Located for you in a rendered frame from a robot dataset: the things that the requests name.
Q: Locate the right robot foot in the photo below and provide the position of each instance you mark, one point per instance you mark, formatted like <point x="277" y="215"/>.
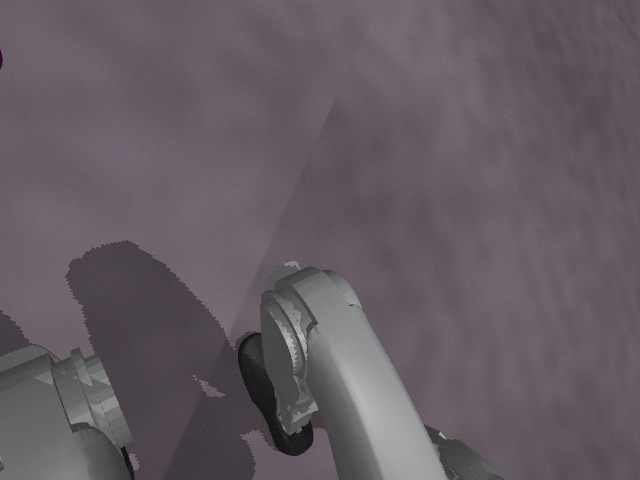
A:
<point x="261" y="391"/>

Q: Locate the right robot hand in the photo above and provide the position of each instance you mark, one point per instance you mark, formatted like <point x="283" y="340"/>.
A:
<point x="461" y="462"/>

